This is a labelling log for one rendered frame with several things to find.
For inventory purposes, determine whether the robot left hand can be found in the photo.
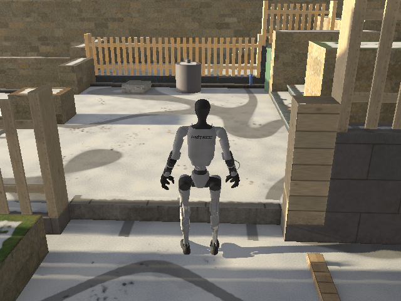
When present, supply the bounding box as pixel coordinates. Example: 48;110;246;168
160;174;174;190

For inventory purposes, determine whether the left robot forearm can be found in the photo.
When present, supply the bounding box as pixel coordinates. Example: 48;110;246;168
163;151;177;177

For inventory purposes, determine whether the left robot upper arm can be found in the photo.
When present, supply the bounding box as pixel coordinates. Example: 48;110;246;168
171;126;189;160

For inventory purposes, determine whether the right robot upper arm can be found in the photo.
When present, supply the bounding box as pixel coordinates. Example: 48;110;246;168
215;127;231;161

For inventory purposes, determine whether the robot right thigh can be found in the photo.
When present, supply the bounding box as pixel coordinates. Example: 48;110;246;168
209;175;221;214

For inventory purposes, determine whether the robot right hand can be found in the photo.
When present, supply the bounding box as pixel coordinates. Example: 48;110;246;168
226;174;240;188

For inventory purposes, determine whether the robot left shin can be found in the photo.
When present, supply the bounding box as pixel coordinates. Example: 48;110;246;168
180;207;190;246

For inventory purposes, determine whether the right robot forearm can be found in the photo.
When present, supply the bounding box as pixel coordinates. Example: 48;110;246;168
225;151;237;176

